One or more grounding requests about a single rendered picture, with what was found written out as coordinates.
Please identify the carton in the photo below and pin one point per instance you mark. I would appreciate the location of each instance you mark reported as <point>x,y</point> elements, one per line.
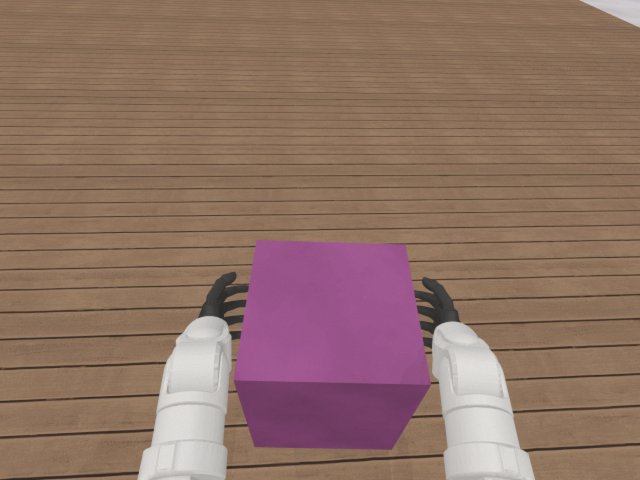
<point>331,353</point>

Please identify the right robot hand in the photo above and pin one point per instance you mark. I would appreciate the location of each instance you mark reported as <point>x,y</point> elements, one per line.
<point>444,309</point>

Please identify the right robot forearm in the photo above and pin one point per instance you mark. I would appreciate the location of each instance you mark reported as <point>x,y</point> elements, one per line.
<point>480,430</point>

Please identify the left robot hand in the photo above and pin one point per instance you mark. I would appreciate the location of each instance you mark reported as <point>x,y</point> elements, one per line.
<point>214,305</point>

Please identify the left robot forearm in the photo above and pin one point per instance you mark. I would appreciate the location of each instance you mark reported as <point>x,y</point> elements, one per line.
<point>187,441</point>

